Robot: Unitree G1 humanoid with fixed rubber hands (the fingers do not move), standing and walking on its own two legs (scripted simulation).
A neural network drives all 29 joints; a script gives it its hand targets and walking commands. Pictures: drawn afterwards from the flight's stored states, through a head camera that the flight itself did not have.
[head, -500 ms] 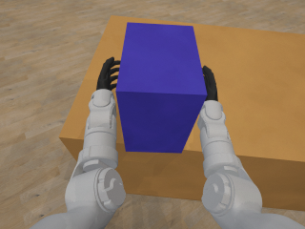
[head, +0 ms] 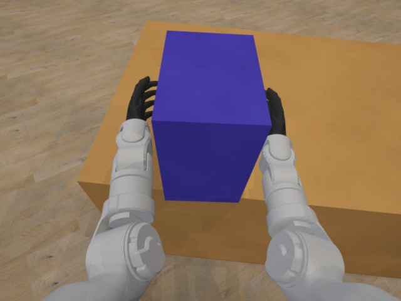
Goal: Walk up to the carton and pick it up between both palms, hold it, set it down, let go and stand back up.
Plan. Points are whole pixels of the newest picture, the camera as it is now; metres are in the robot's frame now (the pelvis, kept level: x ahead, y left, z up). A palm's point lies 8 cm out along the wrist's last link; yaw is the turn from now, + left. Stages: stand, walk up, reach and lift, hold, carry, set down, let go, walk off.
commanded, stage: reach and lift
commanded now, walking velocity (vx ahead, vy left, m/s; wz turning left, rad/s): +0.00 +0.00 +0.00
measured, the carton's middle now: (205, 124) +0.46 -0.01 +0.06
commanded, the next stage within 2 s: none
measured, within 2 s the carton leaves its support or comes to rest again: leaves its support in 1.00 s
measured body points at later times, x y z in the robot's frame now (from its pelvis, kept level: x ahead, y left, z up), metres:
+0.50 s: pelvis +0.00 +0.00 +0.00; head +0.05 +0.02 +0.45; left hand +0.44 +0.13 +0.11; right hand +0.42 -0.14 +0.10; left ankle -0.05 +0.12 -0.75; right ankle -0.01 -0.14 -0.75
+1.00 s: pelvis -0.02 +0.00 +0.00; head -0.01 +0.02 +0.45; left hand +0.40 +0.14 +0.12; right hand +0.40 -0.13 +0.10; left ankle -0.05 +0.12 -0.75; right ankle -0.01 -0.14 -0.75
